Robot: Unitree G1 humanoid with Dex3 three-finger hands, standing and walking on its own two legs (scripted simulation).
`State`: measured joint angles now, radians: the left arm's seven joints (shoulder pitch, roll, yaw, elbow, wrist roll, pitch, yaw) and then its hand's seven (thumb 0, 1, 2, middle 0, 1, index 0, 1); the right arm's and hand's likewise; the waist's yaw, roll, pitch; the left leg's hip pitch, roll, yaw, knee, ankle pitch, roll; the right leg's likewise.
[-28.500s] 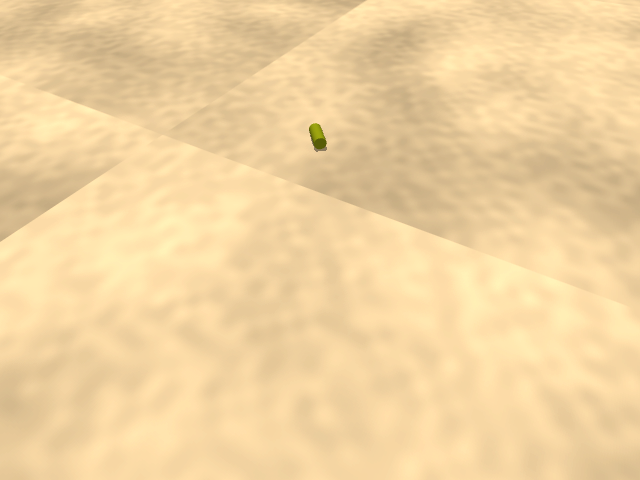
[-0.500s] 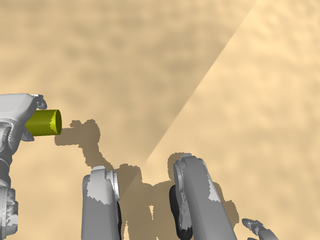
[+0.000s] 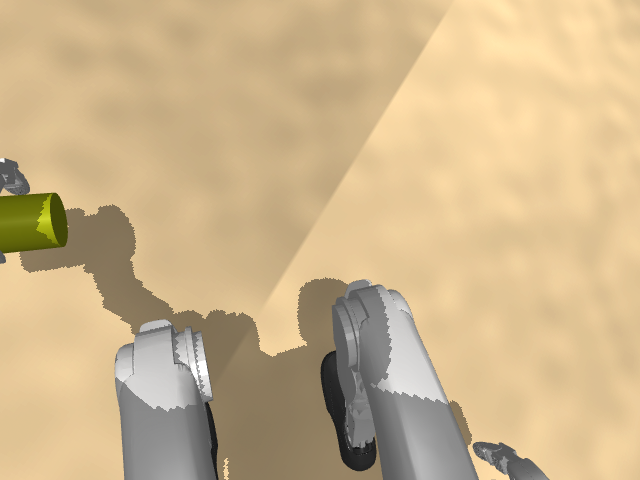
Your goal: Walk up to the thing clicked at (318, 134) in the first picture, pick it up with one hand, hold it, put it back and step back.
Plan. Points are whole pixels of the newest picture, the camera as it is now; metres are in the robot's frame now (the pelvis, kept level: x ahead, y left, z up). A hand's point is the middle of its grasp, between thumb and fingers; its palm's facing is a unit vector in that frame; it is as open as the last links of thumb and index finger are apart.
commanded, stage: crouch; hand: left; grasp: from above
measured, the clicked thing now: out of the picture +0.46 +0.35 -0.19
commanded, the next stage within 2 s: lower in 0.32 s
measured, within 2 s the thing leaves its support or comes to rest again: rests again in 1.64 s
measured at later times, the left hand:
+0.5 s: hand out of the picture +0.47 +0.35 -0.19, palm faces -0.47 -0.04 -0.88, open 9.4 cm
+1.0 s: hand (12, 233) +0.47 +0.35 -0.25, palm faces -0.47 -0.07 -0.88, open 9.3 cm
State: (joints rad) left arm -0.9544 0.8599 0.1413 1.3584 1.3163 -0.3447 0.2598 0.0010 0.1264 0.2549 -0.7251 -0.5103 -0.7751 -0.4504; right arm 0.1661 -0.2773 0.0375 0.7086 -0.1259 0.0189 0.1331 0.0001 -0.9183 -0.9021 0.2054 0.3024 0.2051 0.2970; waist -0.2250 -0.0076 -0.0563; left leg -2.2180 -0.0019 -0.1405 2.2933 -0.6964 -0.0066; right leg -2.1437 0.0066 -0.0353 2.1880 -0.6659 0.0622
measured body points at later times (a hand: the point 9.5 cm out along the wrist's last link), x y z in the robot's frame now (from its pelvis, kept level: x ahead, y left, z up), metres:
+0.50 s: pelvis +0.00 +0.01 -0.03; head +0.25 +0.09 +0.33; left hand +0.49 +0.35 -0.14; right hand +0.05 -0.27 -0.13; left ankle +0.07 +0.12 -0.34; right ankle +0.11 -0.14 -0.34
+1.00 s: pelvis +0.00 +0.01 -0.06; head +0.26 +0.11 +0.29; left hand +0.49 +0.35 -0.20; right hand +0.04 -0.27 -0.13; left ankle +0.07 +0.12 -0.34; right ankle +0.11 -0.14 -0.34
